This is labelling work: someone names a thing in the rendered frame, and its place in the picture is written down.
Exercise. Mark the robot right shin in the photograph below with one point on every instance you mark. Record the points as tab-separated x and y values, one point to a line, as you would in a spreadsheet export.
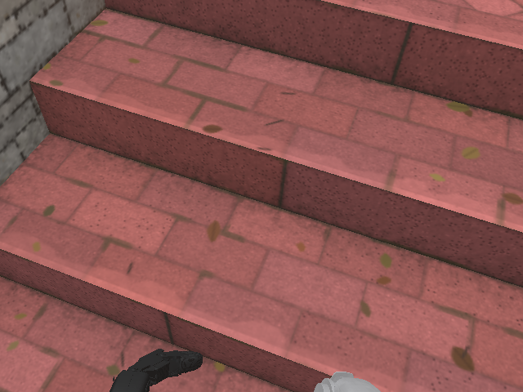
344	374

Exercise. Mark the robot left hand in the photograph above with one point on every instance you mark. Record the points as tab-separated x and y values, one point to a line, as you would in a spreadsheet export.
155	367

